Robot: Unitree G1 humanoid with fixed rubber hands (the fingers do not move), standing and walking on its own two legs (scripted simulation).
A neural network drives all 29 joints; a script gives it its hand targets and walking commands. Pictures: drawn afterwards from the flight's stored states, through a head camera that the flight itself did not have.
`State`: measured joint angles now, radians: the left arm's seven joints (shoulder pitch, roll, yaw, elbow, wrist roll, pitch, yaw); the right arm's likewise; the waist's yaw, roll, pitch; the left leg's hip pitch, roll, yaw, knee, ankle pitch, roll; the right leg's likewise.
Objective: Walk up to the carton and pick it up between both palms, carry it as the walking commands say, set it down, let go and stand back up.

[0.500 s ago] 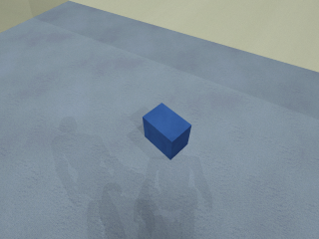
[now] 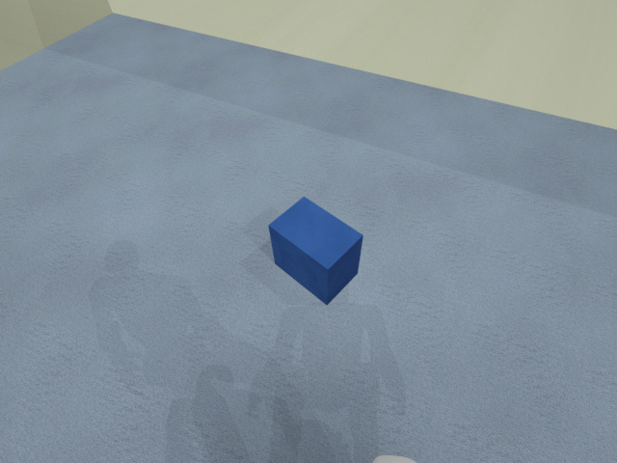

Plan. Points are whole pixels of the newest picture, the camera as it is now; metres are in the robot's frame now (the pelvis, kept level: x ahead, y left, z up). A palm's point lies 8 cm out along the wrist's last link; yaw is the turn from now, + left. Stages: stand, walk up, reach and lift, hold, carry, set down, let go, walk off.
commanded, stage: walk up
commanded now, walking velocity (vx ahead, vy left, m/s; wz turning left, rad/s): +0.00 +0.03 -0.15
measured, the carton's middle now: (315, 250) +0.85 -0.02 -0.64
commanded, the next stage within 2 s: none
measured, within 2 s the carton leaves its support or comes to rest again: neither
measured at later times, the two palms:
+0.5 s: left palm out of the picture +0.02 +0.22 -0.14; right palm out of the picture +0.03 -0.22 -0.14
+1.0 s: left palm out of the picture +0.03 +0.23 -0.14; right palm out of the picture -0.01 -0.21 -0.15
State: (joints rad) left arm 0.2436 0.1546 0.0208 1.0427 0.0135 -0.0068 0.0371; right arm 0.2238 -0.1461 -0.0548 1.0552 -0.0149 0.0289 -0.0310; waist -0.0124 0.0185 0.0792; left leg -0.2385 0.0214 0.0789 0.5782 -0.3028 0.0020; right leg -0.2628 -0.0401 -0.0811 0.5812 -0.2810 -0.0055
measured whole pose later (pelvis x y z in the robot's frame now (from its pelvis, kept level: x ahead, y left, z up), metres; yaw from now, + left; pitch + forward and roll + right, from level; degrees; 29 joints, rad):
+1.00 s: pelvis +0.00 +0.00 +0.00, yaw +0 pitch -1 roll +0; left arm 0.23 0.17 0.04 1.08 0.04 0.01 0.05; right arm 0.24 -0.12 -0.05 1.10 0.00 0.02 -0.04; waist -0.05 0.00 0.08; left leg -0.27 0.03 0.07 0.64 -0.36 0.00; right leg -0.25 -0.05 -0.14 0.59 -0.31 -0.01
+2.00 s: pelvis -0.03 +0.03 +0.00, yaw -1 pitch -1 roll +1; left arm 0.25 0.16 0.04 1.06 0.02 0.03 0.03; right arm 0.21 -0.11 -0.06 1.04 0.01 0.01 -0.03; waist -0.02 -0.05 0.09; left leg -0.27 0.03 0.13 0.56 -0.27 0.02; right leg -0.25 -0.08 -0.09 0.60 -0.33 0.01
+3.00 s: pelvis -0.03 +0.04 +0.00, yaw +1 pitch -1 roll +0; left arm 0.26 0.15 0.05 1.05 0.02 0.00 0.04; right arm 0.25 -0.13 -0.06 1.05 0.00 0.02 -0.02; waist -0.02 -0.02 0.05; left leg -0.27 0.02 0.09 0.53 -0.25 0.02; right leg -0.23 -0.08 -0.13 0.54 -0.29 0.02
